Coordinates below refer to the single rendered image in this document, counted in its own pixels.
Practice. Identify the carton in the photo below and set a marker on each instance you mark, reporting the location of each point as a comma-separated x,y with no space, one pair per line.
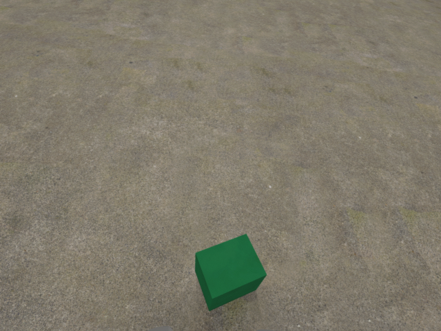
228,271

